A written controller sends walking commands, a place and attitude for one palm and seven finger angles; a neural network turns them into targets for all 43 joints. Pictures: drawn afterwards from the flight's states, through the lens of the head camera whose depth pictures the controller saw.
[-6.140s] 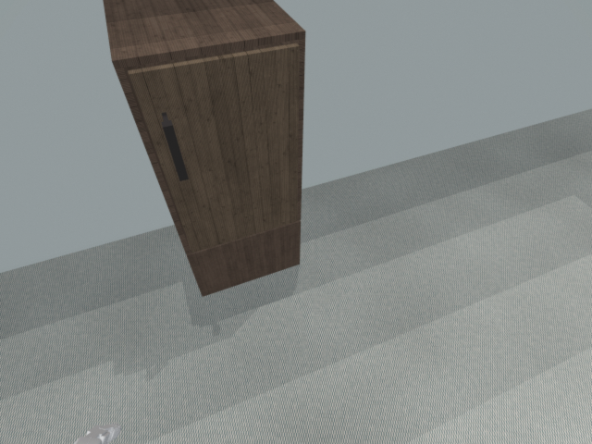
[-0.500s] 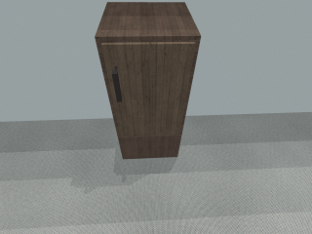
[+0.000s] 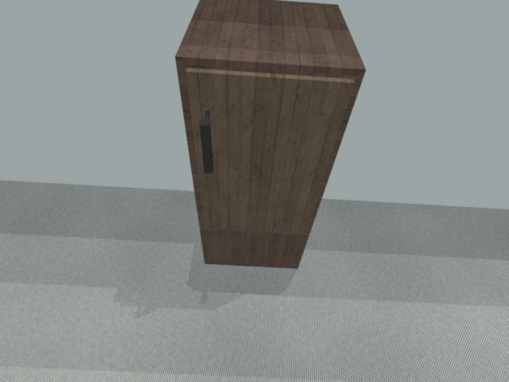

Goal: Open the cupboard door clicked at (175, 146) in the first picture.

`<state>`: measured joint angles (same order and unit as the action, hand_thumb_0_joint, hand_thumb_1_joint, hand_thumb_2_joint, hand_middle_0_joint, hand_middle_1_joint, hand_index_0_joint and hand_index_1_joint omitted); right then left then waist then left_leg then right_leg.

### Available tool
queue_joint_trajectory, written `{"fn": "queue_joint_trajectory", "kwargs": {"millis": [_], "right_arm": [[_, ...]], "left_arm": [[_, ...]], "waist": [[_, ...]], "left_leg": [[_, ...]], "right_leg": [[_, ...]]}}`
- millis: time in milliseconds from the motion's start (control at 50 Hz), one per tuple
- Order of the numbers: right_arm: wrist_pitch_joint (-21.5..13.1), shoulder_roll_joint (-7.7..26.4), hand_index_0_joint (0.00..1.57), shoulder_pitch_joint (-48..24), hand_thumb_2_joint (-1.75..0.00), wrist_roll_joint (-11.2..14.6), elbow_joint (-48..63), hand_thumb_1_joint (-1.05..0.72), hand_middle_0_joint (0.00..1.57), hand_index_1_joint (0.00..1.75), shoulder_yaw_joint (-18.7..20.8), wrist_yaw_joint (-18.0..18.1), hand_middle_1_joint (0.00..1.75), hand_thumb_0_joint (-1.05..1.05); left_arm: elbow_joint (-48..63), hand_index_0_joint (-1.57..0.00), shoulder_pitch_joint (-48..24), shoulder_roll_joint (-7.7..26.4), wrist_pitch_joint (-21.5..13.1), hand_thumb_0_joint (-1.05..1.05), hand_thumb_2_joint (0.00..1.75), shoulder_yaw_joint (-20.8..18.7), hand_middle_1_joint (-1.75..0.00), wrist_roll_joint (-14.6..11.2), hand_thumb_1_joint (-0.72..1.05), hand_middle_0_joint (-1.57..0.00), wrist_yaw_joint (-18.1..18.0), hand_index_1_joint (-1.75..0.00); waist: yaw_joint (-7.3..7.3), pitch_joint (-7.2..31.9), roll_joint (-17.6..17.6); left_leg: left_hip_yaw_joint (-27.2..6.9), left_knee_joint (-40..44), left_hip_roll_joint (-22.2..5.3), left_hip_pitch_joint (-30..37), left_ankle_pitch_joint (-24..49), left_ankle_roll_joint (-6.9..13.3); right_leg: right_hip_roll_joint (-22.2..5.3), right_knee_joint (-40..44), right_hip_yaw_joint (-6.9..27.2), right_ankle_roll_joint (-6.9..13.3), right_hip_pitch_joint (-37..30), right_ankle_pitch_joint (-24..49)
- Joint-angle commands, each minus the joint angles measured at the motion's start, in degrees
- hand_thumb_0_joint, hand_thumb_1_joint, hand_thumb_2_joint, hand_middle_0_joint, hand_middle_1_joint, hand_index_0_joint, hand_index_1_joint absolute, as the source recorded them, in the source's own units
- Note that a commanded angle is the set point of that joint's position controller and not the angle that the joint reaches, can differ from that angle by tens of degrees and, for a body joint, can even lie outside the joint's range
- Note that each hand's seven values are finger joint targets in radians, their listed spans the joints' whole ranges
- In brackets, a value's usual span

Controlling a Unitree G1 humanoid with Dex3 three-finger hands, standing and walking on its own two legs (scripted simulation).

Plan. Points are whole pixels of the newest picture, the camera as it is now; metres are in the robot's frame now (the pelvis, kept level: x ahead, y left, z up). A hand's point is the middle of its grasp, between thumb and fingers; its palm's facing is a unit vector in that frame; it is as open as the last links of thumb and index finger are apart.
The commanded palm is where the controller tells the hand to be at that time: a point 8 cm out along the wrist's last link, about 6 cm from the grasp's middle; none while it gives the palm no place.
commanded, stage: shuffle to correct the standing spot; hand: left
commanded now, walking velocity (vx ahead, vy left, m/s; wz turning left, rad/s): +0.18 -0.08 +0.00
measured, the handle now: (208, 142) +0.64 +0.15 -0.03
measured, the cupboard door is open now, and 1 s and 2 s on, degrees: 0 0 0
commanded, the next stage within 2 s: come to a stop and stand still in 0.36 s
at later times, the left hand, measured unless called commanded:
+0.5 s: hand (187, 330) +0.25 +0.14 -0.17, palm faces +0.00 -0.98 -0.20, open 7.4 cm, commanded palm none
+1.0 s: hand (183, 378) +0.16 +0.13 -0.14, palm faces +0.15 -0.95 -0.28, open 7.4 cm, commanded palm none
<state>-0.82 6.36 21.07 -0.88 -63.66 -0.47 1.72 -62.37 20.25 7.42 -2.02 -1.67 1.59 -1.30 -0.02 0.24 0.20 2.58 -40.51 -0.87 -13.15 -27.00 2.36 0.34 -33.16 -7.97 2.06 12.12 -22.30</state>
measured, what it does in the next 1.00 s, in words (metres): walks ahead: right foot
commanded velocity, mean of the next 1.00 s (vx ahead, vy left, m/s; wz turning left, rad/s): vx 0.00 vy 0.01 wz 0.00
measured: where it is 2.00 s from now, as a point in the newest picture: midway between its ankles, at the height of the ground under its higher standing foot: outside the picture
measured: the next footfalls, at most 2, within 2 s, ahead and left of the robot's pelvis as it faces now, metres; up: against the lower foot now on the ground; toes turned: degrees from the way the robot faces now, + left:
right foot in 0.46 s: +0.28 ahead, -0.10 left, +0.00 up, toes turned -5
left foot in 1.14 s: +0.07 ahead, +0.06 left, +0.00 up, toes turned +9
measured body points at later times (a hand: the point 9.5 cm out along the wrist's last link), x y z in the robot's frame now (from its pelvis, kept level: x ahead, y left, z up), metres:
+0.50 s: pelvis +0.15 -0.04 -0.01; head +0.20 -0.05 +0.44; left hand +0.25 +0.19 -0.16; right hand +0.03 -0.23 -0.16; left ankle -0.03 +0.08 -0.68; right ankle +0.25 -0.09 -0.73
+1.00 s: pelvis +0.14 -0.07 +0.02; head +0.17 -0.09 +0.46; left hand +0.15 +0.18 -0.12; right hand +0.23 -0.29 -0.15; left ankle +0.07 +0.09 -0.68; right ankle +0.24 -0.09 -0.72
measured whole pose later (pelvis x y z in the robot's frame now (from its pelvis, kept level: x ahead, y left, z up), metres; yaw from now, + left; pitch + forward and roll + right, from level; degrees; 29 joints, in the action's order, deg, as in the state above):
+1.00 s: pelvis +0.14 -0.07 +0.02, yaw +4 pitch +1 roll +4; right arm 2.9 9.3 10.6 -0.9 -56.7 2.3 0.1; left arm -57.2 13.6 10.4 1.4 -2.9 1.9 -1.6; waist 2.9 -1.7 1.6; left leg 1.5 -44.3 -0.7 -16.7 -25.6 -1.6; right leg -0.6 -21.6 -10.1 8.2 20.7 -3.5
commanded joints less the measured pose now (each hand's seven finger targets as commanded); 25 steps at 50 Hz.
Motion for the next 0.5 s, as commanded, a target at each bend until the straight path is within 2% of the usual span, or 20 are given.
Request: {"fn": "queue_joint_trajectory", "kwargs": {"millis": [0,20,40,60,80,100,120,140,200,240,280,300,340,360,380,400,420,440,460,480], "right_arm": [[-2.24,2.83,0.20,9.02,-0.90,-0.32,1.21,-0.90,0.20,0.30,0.94,-0.80,0.30,0.00],[-2.89,8.16,0.20,17.27,-0.90,-1.27,-1.68,-0.90,0.20,0.30,2.38,-0.10,0.30,0.00],[-2.50,9.68,0.20,21.33,-0.90,-1.06,-2.87,-0.90,0.20,0.30,2.40,0.90,0.30,0.00],[-2.27,8.71,0.20,20.47,-0.90,-1.00,-3.05,-0.90,0.20,0.30,1.90,1.29,0.30,0.00],[-2.68,6.94,0.20,17.52,-0.90,-0.88,-2.01,-0.90,0.20,0.30,1.27,1.46,0.30,0.00],[-3.14,6.36,0.20,14.61,-0.90,-0.82,-1.03,-0.90,0.20,0.30,0.97,1.51,0.30,0.00],[-3.57,6.34,0.20,13.42,-0.90,-0.72,-0.35,-0.90,0.20,0.30,0.96,1.56,0.30,0.00],[-3.96,5.72,0.20,12.69,-0.90,-0.58,-0.25,-0.90,0.20,0.30,0.83,1.68,0.30,0.00],[-4.36,5.76,0.20,11.64,-0.90,-0.38,-0.22,-0.90,0.20,0.30,0.61,1.89,0.30,0.00],[-4.33,5.70,0.20,12.36,-0.90,-0.51,-0.46,-0.90,0.20,0.30,0.61,2.11,0.30,0.00],[-3.89,6.33,0.20,11.76,-0.90,-0.83,-0.34,-0.90,0.20,0.30,0.98,2.21,0.30,0.00],[-3.62,7.28,0.20,11.72,-0.90,-0.89,-0.33,-0.90,0.20,0.30,1.25,2.22,0.30,0.00],[-3.03,9.59,0.20,10.83,-0.90,-0.59,-0.49,-0.90,0.20,0.30,2.24,2.22,0.30,0.00],[-2.78,10.48,0.20,9.68,-0.90,-0.31,-0.20,-0.90,0.20,0.30,2.72,2.21,0.30,0.00],[-2.43,10.89,0.20,8.96,-0.90,-0.01,0.10,-0.90,0.20,0.30,3.13,2.16,0.30,0.00],[-2.19,10.96,0.20,7.71,-0.90,0.35,0.34,-0.90,0.20,0.30,3.33,2.08,0.30,0.00],[-1.97,9.28,0.20,8.23,-0.90,0.86,0.38,-0.90,0.20,0.30,3.43,1.69,0.30,0.00],[-1.78,5.37,0.20,11.28,-0.90,1.32,0.87,-0.90,0.20,0.30,2.82,1.29,0.30,0.00],[-1.11,5.71,0.20,10.16,-0.90,1.12,1.68,-0.90,0.20,0.30,2.74,1.42,0.30,0.00],[-0.55,3.61,0.20,7.53,-0.90,0.85,1.75,-0.90,0.20,0.30,2.64,1.08,0.30,0.00]], "left_arm": [[1.35,-0.20,1.70,6.85,-0.51,0.00,0.90,-1.45,-0.30,-0.20,0.90,-0.20,-0.05,-0.30],[3.05,-0.20,-0.36,3.01,-0.47,0.00,0.90,-0.89,-0.30,-0.71,0.90,-0.20,0.59,-0.30],[5.56,-0.20,-5.09,3.69,-0.96,0.00,0.90,-0.38,-0.30,-0.33,0.90,-0.20,0.53,-0.30],[5.57,-0.20,-6.98,5.38,-0.84,0.00,0.90,-1.10,-0.30,-0.08,0.90,-0.20,0.44,-0.30],[5.05,-0.20,-6.87,4.91,-0.71,0.00,0.90,-1.40,-0.30,-0.09,0.90,-0.20,0.66,-0.30],[4.57,-0.20,-6.56,4.24,-0.51,0.00,0.90,-1.38,-0.30,-0.09,0.90,-0.20,1.09,-0.30],[4.41,-0.20,-6.32,3.01,-0.12,0.00,0.90,-1.19,-0.30,-0.06,0.90,-0.20,1.48,-0.30],[4.18,-0.20,-6.18,2.41,0.05,0.00,0.90,-1.05,-0.30,-0.01,0.90,-0.20,1.86,-0.30],[4.64,-0.20,-6.82,1.11,0.89,0.00,0.90,-0.76,-0.30,-0.17,0.90,-0.20,2.30,-0.30],[5.73,-0.20,-9.61,1.28,0.95,0.00,0.90,-0.63,-0.30,-0.33,0.90,-0.20,2.50,-0.30],[6.78,-0.20,-13.07,1.44,0.80,0.00,0.90,-0.24,-0.30,-0.68,0.90,-0.20,2.56,-0.30],[7.04,-0.20,-13.79,1.83,0.64,0.00,0.90,-0.12,-0.30,-0.86,0.90,-0.20,2.52,-0.30],[5.99,-0.20,-10.48,3.16,0.48,0.00,0.90,-0.35,-0.30,-0.76,0.90,-0.20,2.11,-0.30],[5.16,-0.20,-7.32,4.02,0.47,0.00,0.90,-0.59,-0.30,-0.64,0.90,-0.20,1.98,-0.30],[4.13,-0.20,-4.25,4.96,0.38,0.00,0.90,-0.91,-0.30,-0.53,0.90,-0.20,1.81,-0.30],[2.88,-0.20,0.35,6.47,0.20,0.00,0.90,-1.43,-0.30,-0.41,0.90,-0.20,1.69,-0.30],[1.52,-0.20,5.50,9.88,-0.19,0.00,0.90,-2.41,-0.30,-0.02,0.90,-0.20,1.27,-0.30],[1.56,-0.20,8.00,13.19,-0.33,0.00,0.90,-3.09,-0.30,-0.11,0.90,-0.20,0.69,-0.30],[2.27,-0.20,6.68,12.83,-0.37,0.00,0.90,-2.89,-0.30,-1.11,0.90,-0.20,0.15,-0.30],[3.34,-0.20,0.44,10.63,0.15,0.00,0.90,-2.01,-0.30,-1.35,0.90,-0.20,-0.43,-0.30]], "waist": [[-4.15,-4.03,-1.28],[-6.41,-3.22,-17.53],[-7.49,-5.61,-17.73],[-6.66,-7.74,-11.31],[-5.06,-9.21,-8.03],[-3.64,-10.47,-4.85],[-2.83,-11.05,-3.92],[-2.14,-11.18,-3.43],[-0.88,-9.23,-7.53],[-1.43,-8.75,-8.65],[-1.92,-8.61,-8.60],[-2.02,-7.14,-7.82],[-0.48,-3.28,-7.77],[0.88,-1.57,-8.25],[1.96,-0.01,-7.69],[4.49,1.25,-6.60],[6.66,4.34,1.10],[6.01,10.41,13.98],[5.06,11.74,11.06],[2.77,1.46,4.39]], "left_leg": [[-1.09,16.39,-1.84,4.97,7.36,1.69],[-21.00,22.74,-14.63,15.17,17.45,6.90],[-29.14,24.57,-21.44,21.80,38.64,10.42],[-25.06,22.08,-22.19,20.29,51.08,11.37],[-21.11,21.73,-21.42,15.76,55.93,11.14],[-17.80,21.57,-19.88,14.13,56.31,10.61],[-14.55,22.57,-17.98,12.86,55.67,9.44],[-11.99,23.33,-16.25,12.35,56.39,7.86],[-4.80,24.72,-11.61,12.21,57.62,4.49],[-2.64,24.22,-9.99,14.17,62.03,3.36],[-0.93,23.25,-9.85,14.39,63.99,3.29],[-0.62,21.93,-10.04,13.76,67.23,3.18],[-0.96,16.81,-11.85,14.27,72.60,3.07],[-1.02,13.90,-12.41,14.17,72.84,2.75],[-1.55,9.96,-12.68,12.93,71.22,2.34],[-1.66,3.11,-11.68,8.95,65.49,1.45],[-0.08,-10.27,-8.32,-0.27,47.39,0.27],[2.70,-30.38,1.96,-12.75,-5.65,-1.78],[-3.66,-37.74,0.57,-10.34,-10.82,-0.65],[-3.92,-36.73,-1.36,-11.44,-7.19,-0.72]], "right_leg": [[-11.05,-0.86,9.44,6.15,5.64,11.18],[-1.99,-19.04,0.41,0.97,20.12,1.73],[0.13,-28.79,2.22,0.13,31.35,-10.05],[-2.41,-34.42,5.78,0.54,33.03,-7.82],[-3.91,-37.53,6.82,0.42,32.47,-4.80],[-4.89,-38.84,6.94,0.18,32.16,-2.86],[-4.76,-39.64,6.28,-0.21,31.99,-0.03],[-4.35,-39.63,5.26,-0.43,32.13,2.15],[-3.16,-36.49,2.83,-1.04,31.24,8.37],[-2.13,-30.87,0.53,-1.07,31.39,10.57],[-1.74,-19.45,-0.82,-0.48,27.29,11.69],[-0.84,-13.72,-1.47,0.16,22.26,11.46],[1.43,-7.69,-1.91,1.33,13.36,12.23],[1.68,-5.10,-1.38,1.89,9.24,13.88],[1.90,-2.22,-1.36,2.51,3.63,15.89],[1.23,2.57,-0.58,3.15,-4.29,20.28],[-6.25,2.97,6.73,6.10,-14.97,32.83],[-21.66,4.64,25.75,13.74,-24.21,54.46],[-24.22,10.76,27.46,16.67,-16.35,48.54],[-22.25,14.34,22.82,15.49,-5.85,39.74]]}}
